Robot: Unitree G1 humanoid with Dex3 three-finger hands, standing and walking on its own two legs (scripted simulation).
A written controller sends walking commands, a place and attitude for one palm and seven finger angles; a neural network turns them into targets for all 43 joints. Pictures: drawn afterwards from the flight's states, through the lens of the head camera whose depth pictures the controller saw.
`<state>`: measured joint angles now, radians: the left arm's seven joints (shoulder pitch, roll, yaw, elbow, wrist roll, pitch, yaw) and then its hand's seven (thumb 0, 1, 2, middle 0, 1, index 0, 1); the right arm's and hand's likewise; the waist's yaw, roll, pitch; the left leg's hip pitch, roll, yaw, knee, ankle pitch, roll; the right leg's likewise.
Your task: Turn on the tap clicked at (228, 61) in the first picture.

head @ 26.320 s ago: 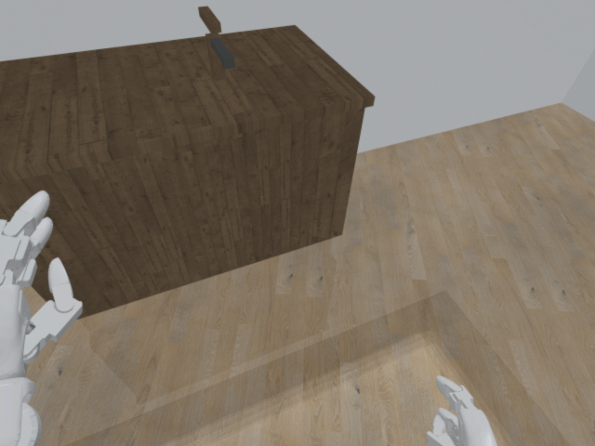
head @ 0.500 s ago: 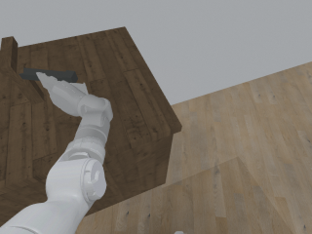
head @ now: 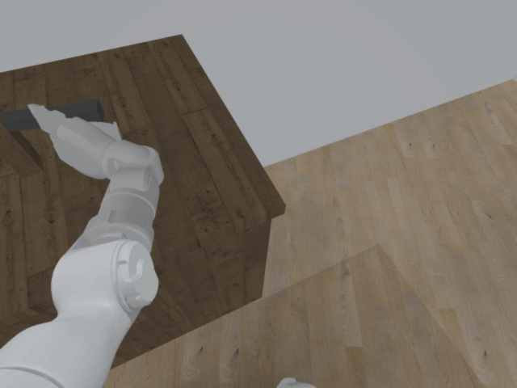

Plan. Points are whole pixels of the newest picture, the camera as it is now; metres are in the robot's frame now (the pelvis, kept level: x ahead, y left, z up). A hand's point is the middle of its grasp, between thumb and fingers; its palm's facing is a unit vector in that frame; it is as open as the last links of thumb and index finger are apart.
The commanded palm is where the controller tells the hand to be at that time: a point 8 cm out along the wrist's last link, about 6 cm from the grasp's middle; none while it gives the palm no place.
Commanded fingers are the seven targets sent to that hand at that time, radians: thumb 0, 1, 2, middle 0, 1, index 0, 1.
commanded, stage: lift the hand up off the lever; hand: left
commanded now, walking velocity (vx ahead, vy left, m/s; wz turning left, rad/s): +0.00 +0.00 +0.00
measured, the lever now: (92, 112) +0.54 +0.23 +0.11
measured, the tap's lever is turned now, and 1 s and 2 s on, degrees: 76 76 77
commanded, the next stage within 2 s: none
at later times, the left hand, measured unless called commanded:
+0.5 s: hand (112, 124) +0.51 +0.19 +0.11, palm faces +0.81 -0.57 -0.12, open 7.9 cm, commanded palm +0.45 +0.21 +0.13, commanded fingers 0.00 0.90 0.90 -0.15 -0.15 -0.15 -0.15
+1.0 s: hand (109, 123) +0.49 +0.18 +0.14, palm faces +0.81 -0.57 -0.13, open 7.8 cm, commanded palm +0.43 +0.20 +0.15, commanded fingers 0.00 0.90 0.90 -0.15 -0.15 -0.15 -0.15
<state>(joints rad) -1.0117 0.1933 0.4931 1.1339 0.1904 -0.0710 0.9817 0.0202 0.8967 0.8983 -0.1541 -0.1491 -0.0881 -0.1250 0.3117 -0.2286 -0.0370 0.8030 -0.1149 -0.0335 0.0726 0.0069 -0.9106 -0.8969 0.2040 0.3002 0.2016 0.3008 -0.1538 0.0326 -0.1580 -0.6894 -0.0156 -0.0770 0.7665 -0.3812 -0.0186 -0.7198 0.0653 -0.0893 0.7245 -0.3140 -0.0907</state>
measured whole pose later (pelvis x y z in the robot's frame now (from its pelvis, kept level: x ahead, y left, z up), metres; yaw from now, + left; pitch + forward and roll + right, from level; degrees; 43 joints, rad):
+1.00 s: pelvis +0.02 +0.01 +0.01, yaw +0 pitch +12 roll +0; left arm -0.89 0.04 0.42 0.87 0.13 0.09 0.96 0.02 0.90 0.90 -0.15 -0.15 -0.15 -0.15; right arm 0.25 -0.21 -0.05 0.81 -0.11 -0.01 0.07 0.01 -0.91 -0.90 0.20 0.30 0.20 0.30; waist -0.08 0.04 -0.13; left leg -0.51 -0.03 -0.08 0.67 -0.37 -0.01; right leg -0.54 0.06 -0.08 0.64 -0.32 -0.08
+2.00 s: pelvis +0.02 +0.01 +0.02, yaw +0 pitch +8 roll +0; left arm -0.84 0.04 0.36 0.74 0.07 0.20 0.91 0.02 0.90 0.90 -0.15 -0.15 -0.15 -0.15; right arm 0.25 -0.21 -0.05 0.82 -0.08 -0.02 0.05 0.01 -0.91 -0.90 0.20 0.30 0.20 0.30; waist -0.04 0.04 -0.11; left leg -0.37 -0.03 -0.07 0.57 -0.34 0.00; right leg -0.40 0.05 -0.07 0.54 -0.28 -0.07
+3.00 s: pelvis +0.00 +0.02 +0.04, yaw -1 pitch -4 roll +0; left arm -0.16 0.29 0.12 0.11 -0.09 -0.07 0.18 0.02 0.90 0.90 -0.17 -0.20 -0.17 -0.20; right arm 0.18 -0.27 -0.03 0.72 0.04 -0.03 -0.03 0.01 -0.91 -0.90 0.20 0.30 0.20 0.30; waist 0.04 0.08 0.04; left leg -0.09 -0.02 -0.04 0.40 -0.25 0.01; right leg -0.13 0.06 -0.04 0.38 -0.19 -0.06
